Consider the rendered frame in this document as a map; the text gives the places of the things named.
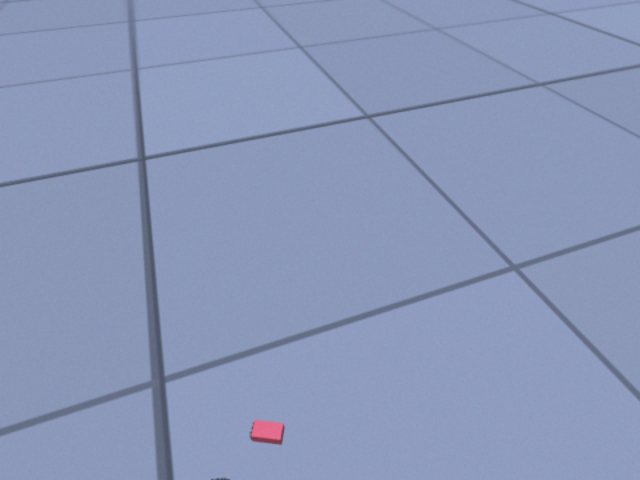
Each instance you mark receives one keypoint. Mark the small box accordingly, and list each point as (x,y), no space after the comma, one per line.
(267,432)

